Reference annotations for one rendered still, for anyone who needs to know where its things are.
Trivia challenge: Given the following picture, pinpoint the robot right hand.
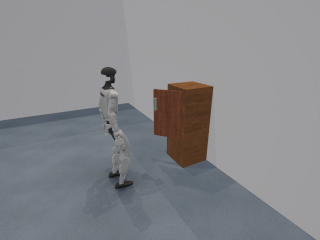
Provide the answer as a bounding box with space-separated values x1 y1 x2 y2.
115 137 126 154

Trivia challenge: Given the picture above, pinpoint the right robot thigh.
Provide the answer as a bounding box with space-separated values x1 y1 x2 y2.
111 129 130 162

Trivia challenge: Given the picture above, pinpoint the handle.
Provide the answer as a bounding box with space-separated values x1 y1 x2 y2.
154 97 158 111

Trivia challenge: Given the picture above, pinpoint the robot right upper arm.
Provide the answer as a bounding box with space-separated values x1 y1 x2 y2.
107 90 118 118

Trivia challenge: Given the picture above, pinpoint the robot left upper arm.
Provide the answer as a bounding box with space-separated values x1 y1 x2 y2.
98 86 103 109

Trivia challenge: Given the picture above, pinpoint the right robot forearm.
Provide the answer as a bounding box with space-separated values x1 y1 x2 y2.
109 112 121 139

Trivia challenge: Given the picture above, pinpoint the left robot forearm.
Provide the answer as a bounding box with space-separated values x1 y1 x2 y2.
99 108 107 124

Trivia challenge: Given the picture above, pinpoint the robot left hand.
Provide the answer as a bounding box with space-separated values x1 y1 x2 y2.
102 124 107 137

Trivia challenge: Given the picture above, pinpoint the cupboard door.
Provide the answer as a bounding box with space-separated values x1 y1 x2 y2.
153 89 184 139

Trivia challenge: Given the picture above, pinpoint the robot right foot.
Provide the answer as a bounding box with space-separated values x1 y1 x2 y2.
115 180 133 189

